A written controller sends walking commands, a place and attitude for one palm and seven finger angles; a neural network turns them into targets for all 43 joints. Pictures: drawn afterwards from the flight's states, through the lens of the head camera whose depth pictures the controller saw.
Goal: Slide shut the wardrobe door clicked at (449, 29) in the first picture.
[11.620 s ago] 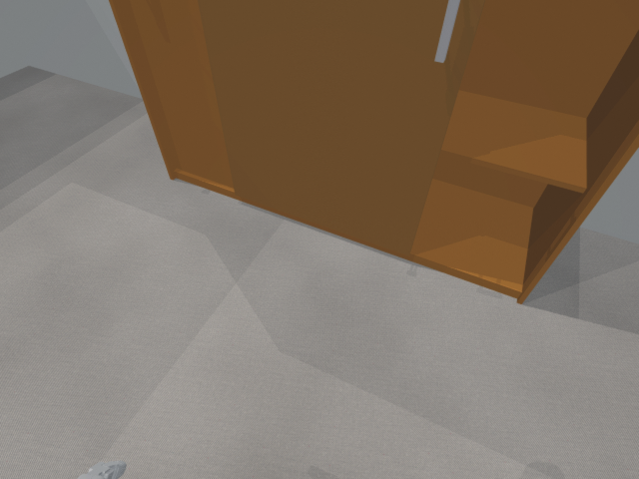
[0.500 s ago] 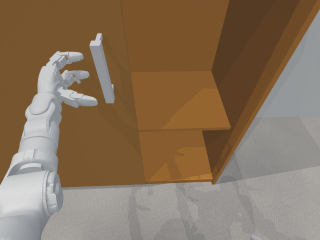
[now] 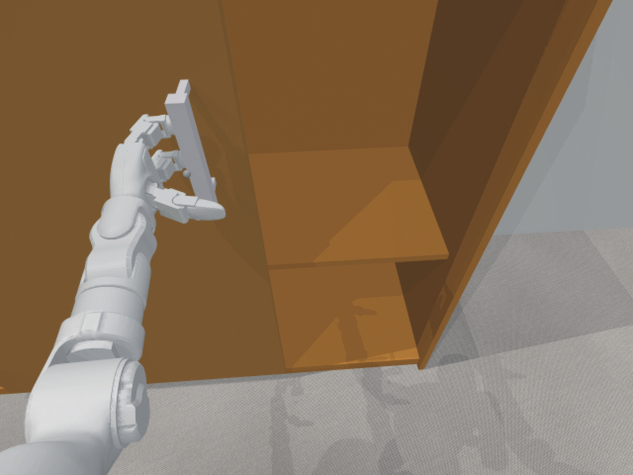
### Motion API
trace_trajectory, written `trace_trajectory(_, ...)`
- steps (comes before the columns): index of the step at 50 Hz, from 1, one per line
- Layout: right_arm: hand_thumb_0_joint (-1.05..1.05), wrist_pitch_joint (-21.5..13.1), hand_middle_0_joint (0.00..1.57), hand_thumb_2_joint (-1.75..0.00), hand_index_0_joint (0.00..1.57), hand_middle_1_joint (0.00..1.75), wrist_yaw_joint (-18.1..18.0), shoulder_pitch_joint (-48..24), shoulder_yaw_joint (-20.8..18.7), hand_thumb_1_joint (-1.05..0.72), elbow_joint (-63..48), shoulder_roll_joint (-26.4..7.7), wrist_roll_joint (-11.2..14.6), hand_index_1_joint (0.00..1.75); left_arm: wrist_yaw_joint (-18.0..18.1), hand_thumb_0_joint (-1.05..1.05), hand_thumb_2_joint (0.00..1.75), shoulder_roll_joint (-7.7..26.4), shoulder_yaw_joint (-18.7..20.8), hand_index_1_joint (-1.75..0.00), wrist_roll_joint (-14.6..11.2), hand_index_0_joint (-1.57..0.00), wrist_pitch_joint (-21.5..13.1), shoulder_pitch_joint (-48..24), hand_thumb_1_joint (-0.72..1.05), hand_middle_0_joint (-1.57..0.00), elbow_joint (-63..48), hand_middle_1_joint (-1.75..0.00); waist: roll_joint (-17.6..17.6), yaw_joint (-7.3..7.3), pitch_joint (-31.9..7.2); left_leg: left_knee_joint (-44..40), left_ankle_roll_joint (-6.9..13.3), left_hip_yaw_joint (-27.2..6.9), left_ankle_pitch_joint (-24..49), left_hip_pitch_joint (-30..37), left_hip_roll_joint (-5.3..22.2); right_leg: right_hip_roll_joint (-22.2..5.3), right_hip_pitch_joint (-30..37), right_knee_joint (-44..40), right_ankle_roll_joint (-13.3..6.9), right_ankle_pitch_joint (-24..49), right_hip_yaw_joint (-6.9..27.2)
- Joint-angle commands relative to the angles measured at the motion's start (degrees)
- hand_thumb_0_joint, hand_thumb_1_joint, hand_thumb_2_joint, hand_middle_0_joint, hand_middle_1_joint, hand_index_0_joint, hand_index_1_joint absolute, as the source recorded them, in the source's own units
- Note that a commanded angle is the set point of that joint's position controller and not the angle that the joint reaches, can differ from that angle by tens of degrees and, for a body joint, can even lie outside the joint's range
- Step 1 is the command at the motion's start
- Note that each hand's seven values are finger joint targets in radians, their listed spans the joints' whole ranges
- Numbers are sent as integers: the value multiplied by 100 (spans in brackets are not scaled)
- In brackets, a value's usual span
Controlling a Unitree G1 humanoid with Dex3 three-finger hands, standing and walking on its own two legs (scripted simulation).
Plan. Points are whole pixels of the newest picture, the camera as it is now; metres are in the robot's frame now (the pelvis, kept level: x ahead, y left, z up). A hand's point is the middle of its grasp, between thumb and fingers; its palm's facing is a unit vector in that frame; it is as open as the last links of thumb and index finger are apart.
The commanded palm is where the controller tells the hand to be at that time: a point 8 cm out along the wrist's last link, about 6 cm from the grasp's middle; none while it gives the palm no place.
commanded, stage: feel for the door with the fingertips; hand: left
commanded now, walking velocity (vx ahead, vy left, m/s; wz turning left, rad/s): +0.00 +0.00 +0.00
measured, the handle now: (197, 151) +0.50 +0.16 +0.16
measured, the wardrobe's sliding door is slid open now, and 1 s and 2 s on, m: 0.43 0.43 0.43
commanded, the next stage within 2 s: slide the fingers in behind the handle in 0.28 s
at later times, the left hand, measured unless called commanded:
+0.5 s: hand (179, 164) +0.46 +0.18 +0.17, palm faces +0.09 -1.00 -0.01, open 13.6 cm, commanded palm +0.44 +0.22 +0.16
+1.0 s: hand (198, 172) +0.45 +0.15 +0.16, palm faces +0.08 -1.00 -0.01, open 13.9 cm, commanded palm +0.42 +0.20 +0.16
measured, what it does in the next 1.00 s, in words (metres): stands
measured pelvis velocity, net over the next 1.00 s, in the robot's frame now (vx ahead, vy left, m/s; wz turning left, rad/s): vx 0.00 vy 0.00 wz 0.00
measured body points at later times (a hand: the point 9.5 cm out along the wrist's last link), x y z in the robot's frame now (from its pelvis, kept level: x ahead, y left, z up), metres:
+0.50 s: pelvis -0.01 -0.01 +0.00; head +0.03 -0.02 +0.45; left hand +0.45 +0.23 +0.17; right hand +0.04 -0.28 -0.13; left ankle +0.01 +0.10 -0.74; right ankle -0.02 -0.11 -0.74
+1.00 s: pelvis +0.00 +0.00 +0.00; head +0.02 -0.01 +0.45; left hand +0.44 +0.20 +0.17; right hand +0.09 -0.26 -0.12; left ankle +0.01 +0.10 -0.74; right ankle -0.02 -0.11 -0.74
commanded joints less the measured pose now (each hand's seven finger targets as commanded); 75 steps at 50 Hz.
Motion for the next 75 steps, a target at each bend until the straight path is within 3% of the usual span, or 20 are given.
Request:
trace_trajectory(1, 0, -239, 20, -90, 20, 30, -103, -62, -298, -90, -619, -804, 47, 30, 181, 0, 30, 1351, 224, -120, -4, -30, -422, -2978, -50, -30, -1286, -120, -196, 4, -1584, -238, 86, -501, 1402, 1253, 1, 62, 18, -305, 0, 1651, 163)
trace_trajectory(9, 0, -241, 20, -90, 20, 30, -191, 39, -227, -90, -527, -822, 39, 30, 68, 0, 30, 1748, 408, -120, 77, -30, -556, -3479, -50, -30, -388, -120, -261, -87, -1491, -182, 136, -385, 940, 847, -85, -21, 131, -349, 33, 1553, 309)
trace_trajectory(16, 0, -260, 20, -90, 20, 30, -191, 240, -259, -90, -471, -870, 61, 30, -243, 0, 30, 1733, 304, -120, -19, -30, -748, -3797, -50, -30, -30, -120, -88, -211, -1705, -47, 134, -399, 1115, 908, -112, -3, 17, -268, 45, 1816, 334)
trace_trajectory(20, 0, -270, 20, -90, 20, 30, -175, 356, -285, -90, -385, -912, 57, 30, -223, 0, 30, 1572, 151, -120, -54, -30, -766, -4072, -50, -30, 144, -120, -277, -347, -1601, -46, 156, -432, 944, 837, -104, 21, -193, -314, 79, 1571, 325)
trace_trajectory(22, 0, -282, 20, -90, 20, 30, -157, 366, -289, -90, -369, -889, 53, 30, -229, 0, 30, 1448, 53, -120, -41, -30, -772, -4109, -50, -30, 48, -120, 36, -329, -1727, -30, 143, -451, 978, 965, -118, 18, -261, -303, 58, 1510, 316)
trace_trajectory(24, 0, -260, 20, -90, 20, 30, -138, 412, -312, -90, -359, -905, 31, 30, -197, 0, 30, 1441, 81, -120, -37, -30, -787, -3870, -50, -30, 54, -120, -185, -280, -1793, -21, 145, -486, 1096, 963, -99, 25, -179, -278, 45, 1564, 267)
trace_trajectory(32, 0, -273, 20, -90, 20, 30, -93, 318, -321, -90, -462, -896, 63, 30, -166, 0, 30, 1354, 67, -120, -48, -30, -755, -3501, -50, -30, -309, -120, -21, -158, -1740, -97, 129, -487, 1112, 1075, -70, 53, -210, -263, 15, 1496, 223)
trace_trajectory(34, 0, -283, 20, -90, 20, 30, -76, 267, -315, -90, -491, -861, 61, 30, -140, 0, 30, 1052, -137, -120, -75, -30, -725, -3335, -50, -30, -423, -120, -30, -144, -1672, -100, 118, -517, 1129, 1117, -54, 54, -239, -274, -8, 1420, 185)
trace_trajectory(36, 0, -291, 20, -90, 20, 30, -79, 245, -325, -90, -506, -888, 62, 30, -59, 0, 30, 1295, 146, -120, -109, -30, -689, -3185, -50, -30, -516, -120, -204, -77, -1703, -130, 111, -538, 1173, 1151, -30, 79, -209, -261, 1, 1458, 177)
trace_trajectory(38, 0, -328, 20, -90, 20, 30, -63, 162, -320, -90, -559, -847, 54, 30, 14, 0, 30, 1192, 95, -120, -101, -30, -694, -3264, -50, -30, -853, -120, -94, -56, -1851, -130, 100, -534, 1314, 1268, -32, 67, -145, -221, 2, 1577, 174)
trace_trajectory(39, 0, -298, 20, -90, 20, 30, -72, 157, -317, -90, -555, -866, 35, 30, 108, 0, 30, 1489, 345, -120, -68, -30, -682, -3064, -50, -30, -830, -120, -173, 30, -1777, -125, 110, -513, 1343, 1144, -15, 55, -29, -230, -7, 1598, 182)
trace_trajectory(43, 0, -317, 20, -90, 20, 30, -47, 21, -288, -90, -634, -775, 32, 30, 274, 0, 30, 1242, 123, -120, 62, -30, -713, -3214, -50, -30, -1266, -120, 48, 1, -1845, -156, 78, -522, 1486, 1362, -5, 57, -64, -179, -11, 1686, 174)
trace_trajectory(45, 0, -291, 20, -90, 20, 30, -48, -4, -298, -90, -645, -785, 26, 30, 333, 0, 30, 1352, 290, -120, 72, -30, -658, -2946, -50, -30, -1240, -120, -56, 75, -1901, -139, 77, -491, 1646, 1375, 5, 60, 71, -168, -15, 1863, 188)
trace_trajectory(49, 0, -251, 20, -90, 20, 30, -84, -80, -272, -90, -624, -745, 64, 30, 296, 0, 30, 901, -118, -120, 67, -30, -477, -3137, -50, -30, -1028, -120, -120, -65, -1489, -161, 84, -461, 1383, 1242, -4, 39, -99, -249, -11, 1687, 173)
trace_trajectory(54, 0, -251, 20, -90, 20, 30, -75, -80, -286, -90, -591, -725, 56, 30, 342, 0, 30, 606, -299, -120, -2, -30, -428, -3189, -50, -30, -1083, -120, -284, -74, -1620, -135, 68, -536, 1573, 1380, -5, 46, -95, -228, -22, 1772, 140)
trace_trajectory(63, 0, -189, 20, -90, 20, 30, -41, -132, -293, -90, -665, -688, 37, 30, 461, 0, 30, 865, -14, -120, 51, -30, -432, -2959, -50, -30, -1330, -120, -196, 87, -1900, -119, 89, -421, 1859, 1348, -66, 37, 295, -178, -11, 2277, 212)
trace_trajectory(64, 0, -161, 20, -90, 20, 30, -42, -117, -298, -90, -673, -711, 20, 30, 473, 0, 30, 1078, 147, -120, 65, -30, -438, -2827, -50, -30, -1347, -120, -337, 140, -1907, -128, 93, -422, 1849, 1239, -76, 31, 461, -201, -16, 2309, 220)
trace_trajectory(68, 0, -155, 20, -90, 20, 30, -35, -190, -302, -90, -736, -660, 60, 30, 379, 0, 30, 732, -142, -120, 20, -30, -397, -2784, -50, -30, -1586, -120, -133, 88, -1878, -153, 95, -384, 1885, 1406, -75, 53, 387, -226, -15, 2372, 217)
trace_trajectory(72, 0, -124, 20, -90, 20, 30, -68, -221, -294, -90, -708, -680, 90, 30, 373, 0, 30, 656, -211, -120, -39, -30, -240, -2798, -50, -30, -1415, -120, -285, 4, -1515, -212, 115, -346, 1463, 1198, -86, 50, 241, -363, 24, 2064, 234)
trace_trajectory(75, 0, -142, 20, -90, 20, 30, -65, -203, -309, -90, -691, -677, 58, 30, 430, 0, 30, 699, -143, -120, -39, -30, -282, -2834, -50, -30, -1612, -120, -223, 44, -1802, -192, 125, -366, 1614, 1340, -97, 46, 357, -335, 14, 2182, 249)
